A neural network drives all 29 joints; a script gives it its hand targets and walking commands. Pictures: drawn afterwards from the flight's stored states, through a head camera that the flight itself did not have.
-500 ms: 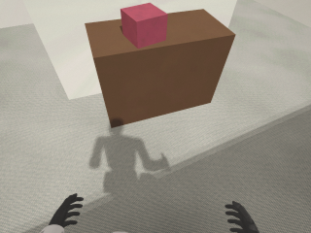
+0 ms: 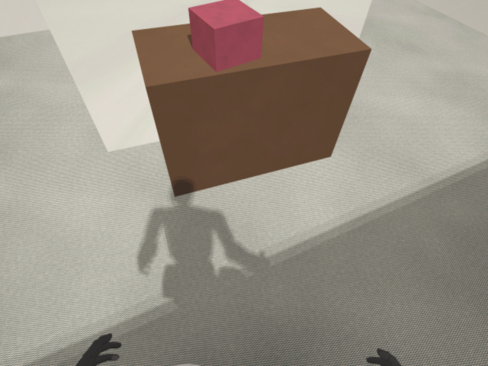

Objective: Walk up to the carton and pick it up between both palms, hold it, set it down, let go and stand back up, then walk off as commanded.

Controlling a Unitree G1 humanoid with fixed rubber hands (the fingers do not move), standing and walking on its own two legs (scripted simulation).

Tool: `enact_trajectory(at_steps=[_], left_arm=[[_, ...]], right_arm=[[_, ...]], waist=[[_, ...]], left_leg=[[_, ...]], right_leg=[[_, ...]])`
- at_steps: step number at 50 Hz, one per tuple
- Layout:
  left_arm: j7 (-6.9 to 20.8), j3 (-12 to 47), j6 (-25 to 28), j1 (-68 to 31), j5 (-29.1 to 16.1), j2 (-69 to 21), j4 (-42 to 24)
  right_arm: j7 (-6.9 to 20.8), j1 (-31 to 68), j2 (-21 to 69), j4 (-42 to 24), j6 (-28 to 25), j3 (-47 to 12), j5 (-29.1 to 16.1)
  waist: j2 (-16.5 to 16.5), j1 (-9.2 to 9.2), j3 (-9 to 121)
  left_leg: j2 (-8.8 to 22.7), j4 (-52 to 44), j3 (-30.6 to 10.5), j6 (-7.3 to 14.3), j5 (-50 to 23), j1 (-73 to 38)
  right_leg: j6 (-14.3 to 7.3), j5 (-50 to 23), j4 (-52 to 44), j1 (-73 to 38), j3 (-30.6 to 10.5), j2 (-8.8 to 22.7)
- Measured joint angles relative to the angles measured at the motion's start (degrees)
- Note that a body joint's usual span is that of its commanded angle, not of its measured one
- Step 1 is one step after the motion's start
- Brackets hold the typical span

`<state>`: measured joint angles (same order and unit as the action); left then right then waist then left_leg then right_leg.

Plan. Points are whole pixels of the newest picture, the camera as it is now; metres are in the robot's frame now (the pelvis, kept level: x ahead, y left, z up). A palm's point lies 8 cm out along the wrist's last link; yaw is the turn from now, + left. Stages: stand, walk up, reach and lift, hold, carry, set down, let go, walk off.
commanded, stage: stand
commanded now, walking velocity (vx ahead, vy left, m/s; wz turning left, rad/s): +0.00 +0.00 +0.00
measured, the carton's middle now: (226, 34) +1.17 +0.10 -0.04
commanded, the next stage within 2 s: walk up in 1.88 s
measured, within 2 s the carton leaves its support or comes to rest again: neither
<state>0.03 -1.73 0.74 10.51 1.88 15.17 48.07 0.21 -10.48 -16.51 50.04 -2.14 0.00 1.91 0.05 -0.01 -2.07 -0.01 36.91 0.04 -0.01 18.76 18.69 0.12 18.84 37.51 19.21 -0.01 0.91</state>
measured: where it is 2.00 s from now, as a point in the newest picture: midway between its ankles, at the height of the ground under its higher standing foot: outside the picture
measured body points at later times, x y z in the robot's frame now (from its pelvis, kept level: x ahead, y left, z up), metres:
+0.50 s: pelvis -0.01 +0.00 +0.01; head +0.02 +0.00 +0.46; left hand +0.08 +0.28 -0.12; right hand +0.08 -0.27 -0.12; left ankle +0.01 +0.12 -0.72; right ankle +0.01 -0.12 -0.72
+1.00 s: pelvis -0.01 +0.00 +0.02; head +0.01 +0.00 +0.47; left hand +0.07 +0.27 -0.12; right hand +0.07 -0.28 -0.12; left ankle +0.01 +0.12 -0.72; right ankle +0.01 -0.12 -0.72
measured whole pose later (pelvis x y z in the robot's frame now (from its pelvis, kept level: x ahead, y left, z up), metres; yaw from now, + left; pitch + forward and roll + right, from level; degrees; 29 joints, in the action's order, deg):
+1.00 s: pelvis -0.01 +0.00 +0.02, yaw +0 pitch +0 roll +0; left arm -0.2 -1.7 1.6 10.5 1.7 15.8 57.9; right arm 0.0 -8.4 -16.8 60.8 -2.6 0.0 1.0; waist 0.1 0.0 -1.8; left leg 0.0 25.0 0.0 0.0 12.0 13.1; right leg 0.1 12.2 25.8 13.7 0.0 0.9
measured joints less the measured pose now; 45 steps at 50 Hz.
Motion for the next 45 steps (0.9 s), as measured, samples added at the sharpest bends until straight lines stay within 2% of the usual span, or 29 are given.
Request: enact_trajectory(at_steps=[30,45], left_arm=[[0.1,0.0,0.7,0.0,0.0,0.6,7.7],[-0.2,0.0,0.8,0.0,-0.2,0.6,9.3]], right_arm=[[0.0,1.1,-0.2,8.5,-0.1,0.0,-0.5],[-0.4,2.1,-0.2,10.2,-0.4,0.0,-0.9]], waist=[[0.0,0.00,0.1],[0.0,0.00,0.3]], left_leg=[[0.0,-8.9,0.0,0.0,-5.3,-3.3],[0.0,-11.5,0.0,0.0,-6.5,-5.2]], right_leg=[[0.0,-5.5,-9.3,-3.5,0.0,0.0],[0.0,-6.3,-11.1,-5.0,0.0,0.0]])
